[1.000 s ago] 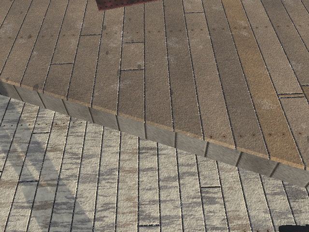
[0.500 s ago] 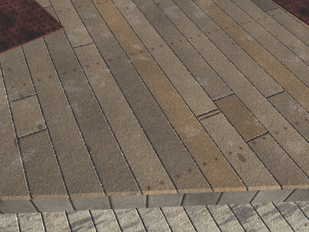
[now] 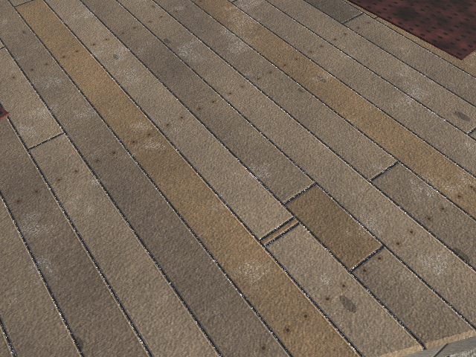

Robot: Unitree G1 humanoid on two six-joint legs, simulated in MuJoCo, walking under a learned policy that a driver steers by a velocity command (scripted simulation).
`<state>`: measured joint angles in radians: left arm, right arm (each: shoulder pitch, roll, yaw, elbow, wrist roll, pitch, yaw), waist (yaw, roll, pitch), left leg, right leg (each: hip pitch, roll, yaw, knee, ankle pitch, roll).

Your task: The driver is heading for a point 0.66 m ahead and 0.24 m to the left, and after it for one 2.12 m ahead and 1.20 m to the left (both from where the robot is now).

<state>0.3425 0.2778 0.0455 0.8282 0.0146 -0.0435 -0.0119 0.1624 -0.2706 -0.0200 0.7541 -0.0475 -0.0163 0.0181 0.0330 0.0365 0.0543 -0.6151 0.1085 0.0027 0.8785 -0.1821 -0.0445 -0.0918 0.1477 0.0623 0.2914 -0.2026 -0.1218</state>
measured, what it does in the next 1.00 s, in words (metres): climbs, turning left: left foot 0.15 m higher, then right foot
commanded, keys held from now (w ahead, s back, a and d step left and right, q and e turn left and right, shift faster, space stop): w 0.08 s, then w+q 0.42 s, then q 0.50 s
